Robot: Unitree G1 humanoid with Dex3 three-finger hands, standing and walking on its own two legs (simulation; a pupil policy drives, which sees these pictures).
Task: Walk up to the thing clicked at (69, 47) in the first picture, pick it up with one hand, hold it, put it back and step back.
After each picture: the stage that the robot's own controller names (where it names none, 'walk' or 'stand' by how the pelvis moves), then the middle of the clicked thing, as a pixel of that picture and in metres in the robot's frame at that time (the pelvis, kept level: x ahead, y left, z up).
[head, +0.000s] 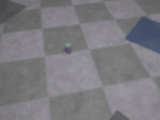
stand; (68, 48) +1.27 +0.15 -0.72
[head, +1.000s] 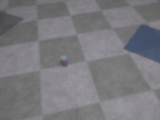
walk; (64, 61) +1.14 +0.28 -0.71
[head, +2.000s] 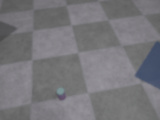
walk; (61, 94) +0.68 +0.24 -0.71
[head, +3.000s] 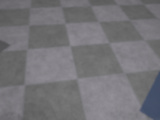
stand; out of the picture +0.43 +0.16 -0.70
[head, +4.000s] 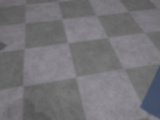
stand; out of the picture +0.38 +0.18 -0.72
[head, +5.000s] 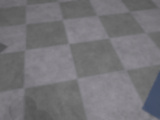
stand; out of the picture +0.36 +0.18 -0.72
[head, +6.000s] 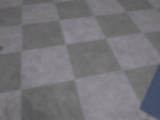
stand; out of the picture +0.35 +0.18 -0.72
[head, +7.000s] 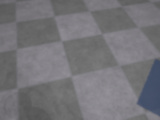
stand; out of the picture +0.34 +0.19 -0.72
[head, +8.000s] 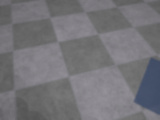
stand; out of the picture +0.35 +0.20 -0.72
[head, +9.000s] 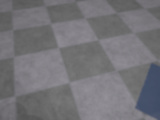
stand; out of the picture +0.33 +0.19 -0.72
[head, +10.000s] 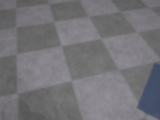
stand; out of the picture +0.34 +0.19 -0.73
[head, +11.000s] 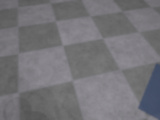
stand; out of the picture +0.34 +0.18 -0.73
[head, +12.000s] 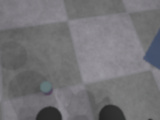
go down; (46, 88) +0.40 +0.17 -0.51
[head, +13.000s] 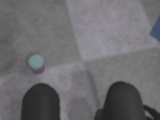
go down; (37, 65) +0.45 +0.19 -0.32
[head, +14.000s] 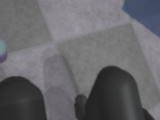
close in; out of the picture +0.44 +0.22 -0.25
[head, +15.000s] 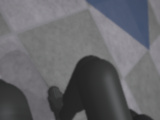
close; out of the picture +0.43 +0.24 -0.23
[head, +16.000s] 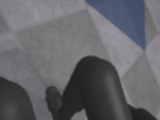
lift; out of the picture +0.42 +0.24 -0.23
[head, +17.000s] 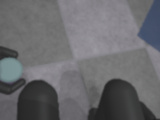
lift; (9, 73) +0.33 +0.24 -0.09
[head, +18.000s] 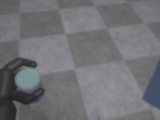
hold; (31, 86) +0.32 +0.17 +0.06
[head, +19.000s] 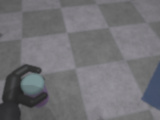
hold; (36, 91) +0.31 +0.16 +0.01
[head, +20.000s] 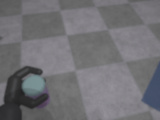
hold; (37, 92) +0.31 +0.16 +0.01
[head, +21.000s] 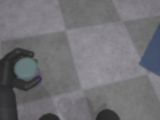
crouch; (30, 73) +0.38 +0.17 -0.05
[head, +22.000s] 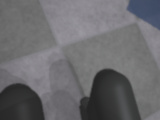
lower; out of the picture +0.47 +0.24 -0.11
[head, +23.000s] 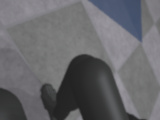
lower; out of the picture +0.44 +0.25 -0.24
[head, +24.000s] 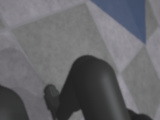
lower; out of the picture +0.44 +0.25 -0.23
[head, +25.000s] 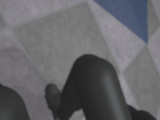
lower; out of the picture +0.44 +0.25 -0.23
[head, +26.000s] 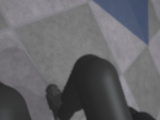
lower; out of the picture +0.44 +0.26 -0.23
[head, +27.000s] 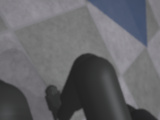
open; out of the picture +0.43 +0.22 -0.23
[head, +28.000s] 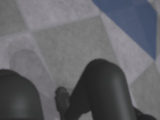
stand; out of the picture +0.43 +0.22 -0.23
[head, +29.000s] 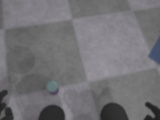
stand; (53, 88) +0.41 +0.15 -0.50
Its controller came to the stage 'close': yes
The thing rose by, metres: 0.72
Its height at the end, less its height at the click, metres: +0.00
